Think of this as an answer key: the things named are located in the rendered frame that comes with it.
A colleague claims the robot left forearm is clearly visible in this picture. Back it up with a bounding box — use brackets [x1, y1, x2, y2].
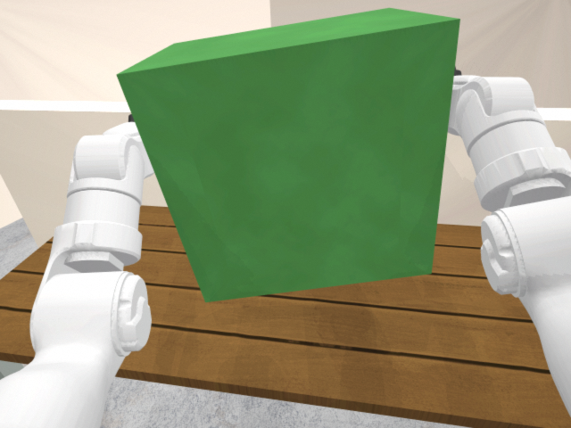
[29, 122, 154, 352]

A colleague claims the carton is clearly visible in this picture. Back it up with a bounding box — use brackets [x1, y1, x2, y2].
[117, 8, 460, 302]

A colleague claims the robot right forearm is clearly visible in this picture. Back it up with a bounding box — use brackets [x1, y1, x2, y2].
[448, 76, 571, 212]

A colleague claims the right robot upper arm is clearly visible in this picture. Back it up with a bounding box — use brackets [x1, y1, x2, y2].
[481, 196, 571, 417]

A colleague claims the left robot upper arm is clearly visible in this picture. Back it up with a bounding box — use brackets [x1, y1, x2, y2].
[0, 271, 152, 428]

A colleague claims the table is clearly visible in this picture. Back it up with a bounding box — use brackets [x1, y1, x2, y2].
[0, 205, 571, 428]

